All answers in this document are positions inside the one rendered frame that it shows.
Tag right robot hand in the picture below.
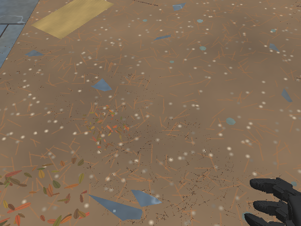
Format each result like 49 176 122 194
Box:
245 177 301 226

